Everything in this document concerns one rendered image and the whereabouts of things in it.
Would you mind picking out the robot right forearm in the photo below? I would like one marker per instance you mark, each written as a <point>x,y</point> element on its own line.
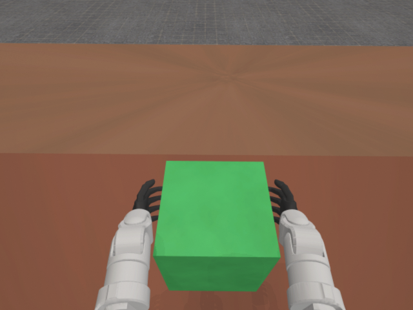
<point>311,286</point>

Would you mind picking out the robot left forearm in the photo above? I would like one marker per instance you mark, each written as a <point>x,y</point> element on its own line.
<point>126,280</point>

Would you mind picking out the left robot hand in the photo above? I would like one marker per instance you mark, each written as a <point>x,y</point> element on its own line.
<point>143,201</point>

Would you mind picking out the right robot hand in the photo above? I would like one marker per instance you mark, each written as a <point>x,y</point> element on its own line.
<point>286,200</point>

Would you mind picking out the carton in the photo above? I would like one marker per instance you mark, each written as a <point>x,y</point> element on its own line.
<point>215,229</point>

